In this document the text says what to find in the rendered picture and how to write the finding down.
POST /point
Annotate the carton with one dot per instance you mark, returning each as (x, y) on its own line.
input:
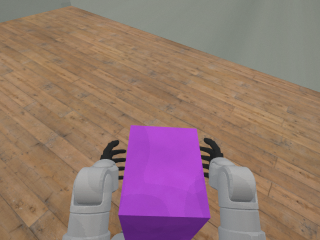
(163, 194)

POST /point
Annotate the left robot forearm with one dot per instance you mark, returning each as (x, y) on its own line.
(91, 201)

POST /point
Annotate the right robot forearm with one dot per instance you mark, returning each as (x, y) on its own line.
(237, 199)

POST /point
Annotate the right robot hand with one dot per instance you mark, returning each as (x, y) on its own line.
(215, 152)

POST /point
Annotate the left robot hand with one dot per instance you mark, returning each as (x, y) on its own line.
(108, 153)

